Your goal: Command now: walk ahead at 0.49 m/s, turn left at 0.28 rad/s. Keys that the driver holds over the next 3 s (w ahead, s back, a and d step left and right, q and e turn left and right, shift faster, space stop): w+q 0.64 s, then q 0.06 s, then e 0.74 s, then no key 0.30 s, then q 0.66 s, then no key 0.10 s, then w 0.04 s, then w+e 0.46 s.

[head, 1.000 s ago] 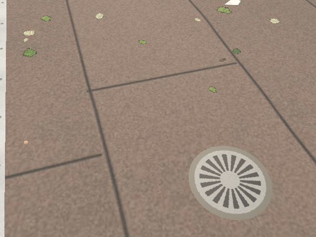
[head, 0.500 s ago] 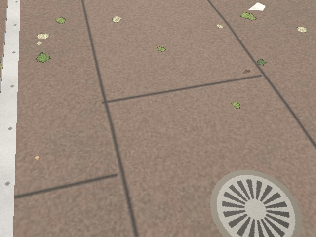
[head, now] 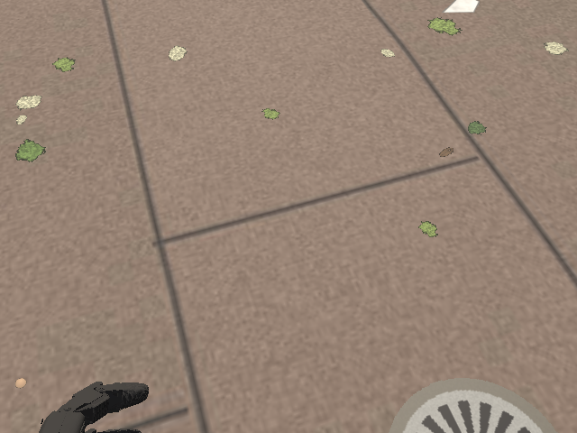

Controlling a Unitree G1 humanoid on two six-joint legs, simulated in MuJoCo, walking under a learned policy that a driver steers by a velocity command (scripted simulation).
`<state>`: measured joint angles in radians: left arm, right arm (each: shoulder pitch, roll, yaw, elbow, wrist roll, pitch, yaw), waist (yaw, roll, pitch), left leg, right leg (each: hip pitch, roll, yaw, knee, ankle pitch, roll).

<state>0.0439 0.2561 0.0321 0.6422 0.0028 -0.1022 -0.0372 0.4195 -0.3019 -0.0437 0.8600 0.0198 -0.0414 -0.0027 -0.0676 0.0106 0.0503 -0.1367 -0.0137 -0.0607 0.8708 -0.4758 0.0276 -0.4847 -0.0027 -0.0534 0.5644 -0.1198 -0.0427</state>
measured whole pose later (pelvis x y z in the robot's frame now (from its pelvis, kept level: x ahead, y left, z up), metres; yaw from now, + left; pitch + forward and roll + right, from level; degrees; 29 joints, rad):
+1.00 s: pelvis +0.51 +0.12 +0.00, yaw +22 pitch +1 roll +0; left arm 0.11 0.28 0.04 0.73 0.02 -0.09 -0.04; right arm 0.22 -0.29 -0.05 0.74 -0.01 -0.03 -0.02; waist -0.02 0.00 0.04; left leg -0.25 -0.09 -0.08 0.89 -0.51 0.01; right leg -0.47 0.05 0.01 0.52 -0.08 -0.05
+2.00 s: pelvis +0.56 +0.14 +0.01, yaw +7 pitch +0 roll -1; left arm 0.13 0.23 0.04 0.70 0.02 0.03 0.03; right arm 0.24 -0.31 -0.06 0.77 0.01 0.03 -0.02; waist -0.03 0.02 0.03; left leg -0.37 0.04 -0.01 0.79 -0.46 -0.05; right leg -0.21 0.01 -0.07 0.53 -0.31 -0.03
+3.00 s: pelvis +0.67 +0.19 +0.03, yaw +13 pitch +2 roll +2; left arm 0.42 0.25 0.04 0.83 -0.02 -0.07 -0.01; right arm 0.17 -0.32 -0.06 0.68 0.00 -0.09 0.03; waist 0.04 0.04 0.01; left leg -0.54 0.01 -0.03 0.91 -0.25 -0.01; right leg -0.08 0.04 0.09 0.33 -0.27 -0.06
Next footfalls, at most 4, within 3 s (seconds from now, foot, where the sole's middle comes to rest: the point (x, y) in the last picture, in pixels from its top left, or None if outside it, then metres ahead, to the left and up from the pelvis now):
0.48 left None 0.40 0.17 -0.76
0.92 right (249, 326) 0.70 0.09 -0.76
1.32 left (161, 371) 0.60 0.30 -0.76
1.72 right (273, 366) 0.59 0.04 -0.76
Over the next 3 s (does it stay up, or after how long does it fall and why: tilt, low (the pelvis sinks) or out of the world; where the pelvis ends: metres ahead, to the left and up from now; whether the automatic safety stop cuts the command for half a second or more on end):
stays up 0.67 0.19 0.03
